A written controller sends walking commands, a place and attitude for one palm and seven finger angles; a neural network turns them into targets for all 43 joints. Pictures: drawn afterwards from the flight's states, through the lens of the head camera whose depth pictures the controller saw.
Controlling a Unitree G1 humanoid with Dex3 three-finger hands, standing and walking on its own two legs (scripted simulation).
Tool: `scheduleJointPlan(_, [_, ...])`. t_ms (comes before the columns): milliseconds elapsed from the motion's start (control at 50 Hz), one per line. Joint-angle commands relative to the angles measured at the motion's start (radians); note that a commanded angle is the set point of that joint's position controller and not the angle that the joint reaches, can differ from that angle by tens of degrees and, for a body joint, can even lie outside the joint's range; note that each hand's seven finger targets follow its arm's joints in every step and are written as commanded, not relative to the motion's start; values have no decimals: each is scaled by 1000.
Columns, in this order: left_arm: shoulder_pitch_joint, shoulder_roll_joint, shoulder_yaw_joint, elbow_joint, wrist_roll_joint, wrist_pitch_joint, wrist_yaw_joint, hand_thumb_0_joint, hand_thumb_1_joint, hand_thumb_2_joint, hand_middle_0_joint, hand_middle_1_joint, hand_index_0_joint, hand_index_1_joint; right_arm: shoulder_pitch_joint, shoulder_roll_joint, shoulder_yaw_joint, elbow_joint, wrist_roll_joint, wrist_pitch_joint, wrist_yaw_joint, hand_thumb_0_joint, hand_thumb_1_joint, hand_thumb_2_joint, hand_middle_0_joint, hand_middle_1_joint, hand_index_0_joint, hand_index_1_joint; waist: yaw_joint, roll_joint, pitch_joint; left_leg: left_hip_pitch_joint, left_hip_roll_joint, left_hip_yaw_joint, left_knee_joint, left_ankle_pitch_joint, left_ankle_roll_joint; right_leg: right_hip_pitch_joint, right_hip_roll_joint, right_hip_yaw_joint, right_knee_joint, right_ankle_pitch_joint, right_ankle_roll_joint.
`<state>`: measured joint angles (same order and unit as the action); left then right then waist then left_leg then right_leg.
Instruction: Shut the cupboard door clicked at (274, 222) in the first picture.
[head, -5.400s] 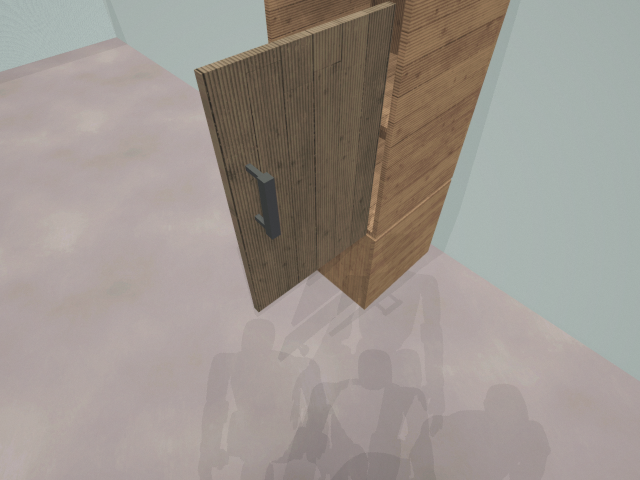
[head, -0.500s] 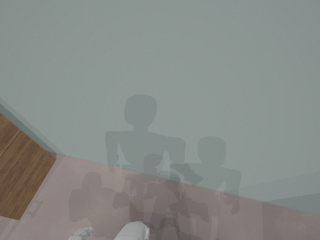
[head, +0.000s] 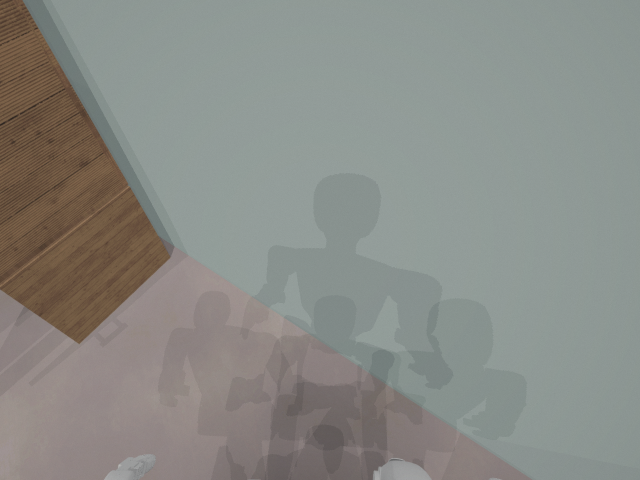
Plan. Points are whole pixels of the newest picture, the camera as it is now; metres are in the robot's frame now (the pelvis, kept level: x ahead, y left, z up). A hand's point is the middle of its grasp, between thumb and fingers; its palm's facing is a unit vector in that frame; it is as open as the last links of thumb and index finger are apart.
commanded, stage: turn to face it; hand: left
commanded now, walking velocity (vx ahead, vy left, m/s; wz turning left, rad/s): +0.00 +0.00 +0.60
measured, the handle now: out of the picture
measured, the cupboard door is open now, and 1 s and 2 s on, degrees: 88 88 88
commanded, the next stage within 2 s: take the last steps up to it in 1.44 s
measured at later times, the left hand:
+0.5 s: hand out of the picture -0.01 +0.17 -0.18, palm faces +0.39 -0.89 -0.23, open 7.3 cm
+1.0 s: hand out of the picture +0.02 +0.13 -0.14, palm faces +0.58 -0.76 -0.29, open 7.4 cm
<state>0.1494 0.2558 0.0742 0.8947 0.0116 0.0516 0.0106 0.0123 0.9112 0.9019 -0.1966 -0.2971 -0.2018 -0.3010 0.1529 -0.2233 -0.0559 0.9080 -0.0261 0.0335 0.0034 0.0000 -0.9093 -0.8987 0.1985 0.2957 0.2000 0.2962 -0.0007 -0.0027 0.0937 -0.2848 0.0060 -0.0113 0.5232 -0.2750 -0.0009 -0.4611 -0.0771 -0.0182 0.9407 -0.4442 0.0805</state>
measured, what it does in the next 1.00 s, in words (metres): steps to the right, turning left: right foot, then left foot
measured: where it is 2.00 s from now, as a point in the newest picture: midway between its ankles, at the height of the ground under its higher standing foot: outside the picture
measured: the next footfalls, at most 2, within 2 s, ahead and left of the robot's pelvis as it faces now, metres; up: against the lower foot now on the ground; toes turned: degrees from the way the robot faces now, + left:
right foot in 0.10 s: +0.05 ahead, -0.14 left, +0.00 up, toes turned +0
left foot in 0.50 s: +0.00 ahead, +0.08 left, +0.00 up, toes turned +27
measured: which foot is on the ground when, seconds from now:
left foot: down 0.00-0.10, up 0.12-0.48, down 0.50-0.84, up 0.86-1.00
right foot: up 0.00-0.08, down 0.10-0.50, up 0.52-0.82, down 0.84-1.00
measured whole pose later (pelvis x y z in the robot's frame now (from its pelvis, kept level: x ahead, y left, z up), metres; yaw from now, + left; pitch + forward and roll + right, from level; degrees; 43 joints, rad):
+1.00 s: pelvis +0.06 -0.08 +0.00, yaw +38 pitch +0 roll +2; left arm 0.18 0.17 0.03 0.87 0.02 0.01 0.02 0.01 0.91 0.90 -0.20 -0.30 -0.21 -0.30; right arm 0.15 -0.26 -0.09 0.95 -0.02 0.09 0.02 0.00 -0.91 -0.90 0.20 0.30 0.20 0.30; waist -0.03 0.04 0.10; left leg -0.51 0.00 -0.01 1.18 -0.43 -0.06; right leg -0.24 -0.09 -0.15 0.57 -0.33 -0.02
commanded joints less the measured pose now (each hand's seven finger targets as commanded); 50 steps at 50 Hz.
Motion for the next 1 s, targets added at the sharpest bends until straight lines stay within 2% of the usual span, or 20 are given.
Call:
scheduleJointPlan(0, [32,46,9,-81,-2,-33,-1,0,900,900,-200,-300,-200,-300,-14,-217,-64,-65,-3,-1,-9,0,-900,-900,200,300,200,300,-5,186,-142,43,196,-229,-102,405,140,140,56,-45,-227,37,-9])
scheduleJointPlan(40, [115,74,18,-63,-1,-47,3,0,900,900,-200,-300,-200,-300,-54,-200,-65,-81,7,3,-5,0,-900,-900,200,300,200,300,42,131,-149,-67,138,-218,-19,286,86,326,47,-53,-461,212,-17])
scheduleJointPlan(80, [172,233,48,-61,23,-65,21,0,900,900,-200,-300,-200,-300,-48,-95,-52,-120,19,1,7,0,-900,-900,200,300,200,300,75,-329,-164,-332,-89,9,413,-342,-45,485,-398,364,-649,458,-182])
scheduleJointPlan(100, [151,199,34,-61,12,-65,26,0,900,900,-200,-300,-200,-300,-52,-130,-57,-105,9,10,4,0,-900,-900,200,300,200,300,61,-275,-151,-317,-26,-64,620,-351,-32,392,-423,324,-626,531,-241])
scheduleJointPlan(160, [18,103,6,-96,9,-63,28,0,900,900,-200,-300,-200,-300,-35,-104,-51,-60,9,30,21,0,-900,-900,200,300,200,300,-14,-194,-93,-297,24,-31,764,-166,-57,290,-265,74,-584,569,-201])
scheduleJointPlan(200, [22,97,7,-99,12,-65,29,0,900,900,-200,-300,-200,-300,-33,-81,-42,-51,11,34,29,0,-900,-900,200,300,200,300,-14,-193,-105,-267,26,11,663,-145,-66,316,-243,-15,-576,609,-178])
scheduleJointPlan(340, [136,149,31,-47,17,-66,25,0,900,900,-200,-300,-200,-300,-113,-48,-19,-72,17,18,32,0,-900,-900,200,300,200,300,51,-181,-127,-188,14,107,276,-193,-53,457,-299,-74,-497,793,-198])
scheduleJointPlan(420, [117,162,43,-40,9,-63,15,0,900,900,-200,-300,-200,-300,-32,-75,-25,-65,13,6,26,0,-900,-900,200,300,200,300,0,-162,-163,3,-7,143,26,-37,-24,388,-294,-158,-364,756,-139])
scheduleJointPlan(440, [101,154,42,-46,2,-60,11,0,900,900,-200,-300,-200,-300,35,-118,-37,-49,7,-2,25,0,-900,-900,200,300,200,300,-44,-88,-199,166,28,104,-85,120,1,278,-275,-186,-228,667,-96])
scheduleJointPlan(460, [92,93,33,-82,-5,-53,2,0,900,900,-200,-300,-200,-300,104,-237,-67,-41,-4,-10,18,0,-900,-900,200,300,200,300,-84,204,-243,354,282,-249,-117,443,127,-8,-134,-214,2,143,-20])
scheduleJointPlan(480, [0,57,6,-125,2,-47,4,0,900,900,-200,-300,-200,-300,169,-289,-78,-22,2,-2,11,0,-900,-900,200,300,200,300,-114,287,-215,344,423,-383,-143,691,236,-141,-60,-120,156,-231,-5])
scheduleJointPlan(520, [-53,61,16,-111,3,-30,14,0,900,900,-200,-300,-200,-300,125,-254,-69,-26,1,-6,-15,0,-900,-900,200,300,200,300,-92,237,-176,237,357,-326,-149,551,227,-171,-64,2,244,-143,-4])
scheduleJointPlan(600, [24,59,19,-55,6,-23,-2,0,900,900,-200,-300,-200,-300,0,-195,-48,-55,0,-19,-17,0,-900,-900,200,300,200,300,-13,135,-142,140,236,-173,-162,467,160,-83,-38,7,170,14,2])
scheduleJointPlan(700, [2,46,9,-75,1,-28,-2,0,900,900,-200,-300,-200,-300,7,-209,-57,-48,-5,-9,-10,0,-900,-900,200,300,200,300,-22,159,-140,100,205,-201,-131,440,152,41,22,-33,-92,-10,1])
scheduleJointPlan(780, [111,72,17,-58,-1,-47,2,0,900,900,-200,-300,-200,-300,-60,-203,-64,-69,6,2,-6,0,-900,-900,200,300,200,300,38,163,-147,-45,147,-227,-29,333,96,303,54,-55,-428,187,-11])
scheduleJointPlan(800, [166,125,30,-52,7,-60,8,0,900,900,-200,-300,-200,-300,-57,-161,-60,-81,14,1,-1,0,-900,-900,200,300,200,300,64,15,-179,-157,67,-164,92,145,38,451,-68,53,-575,263,-38])
scheduleJointPlan(820, [182,225,47,-46,22,-67,19,0,900,900,-200,-300,-200,-300,-50,-88,-48,-105,19,-1,5,0,-900,-900,200,300,200,300,71,-305,-173,-331,-87,1,358,-278,-42,525,-358,337,-634,432,-157])
scheduleJointPlan(840, [173,214,32,-52,13,-65,21,0,900,900,-200,-300,-200,-300,-58,-131,-56,-99,10,9,6,0,-900,-900,200,300,200,300,71,-273,-155,-301,-41,-58,591,-358,-32,383,-434,342,-639,465,-231])
scheduleJointPlan(900, [14,112,9,-89,8,-59,26,0,900,900,-200,-300,-200,-300,-34,-105,-54,-52,8,31,21,0,-900,-900,200,300,200,300,-15,-209,-73,-302,20,-43,777,-160,-51,279,-273,89,-603,484,-188])
scheduleJointPlan(980, [67,102,9,-78,12,-68,28,0,900,900,-200,-300,-200,-300,-57,-74,-37,-44,12,33,30,0,-900,-900,200,300,200,300,7,-185,-100,-270,23,27,600,-137,-70,366,-250,-41,-574,637,-171])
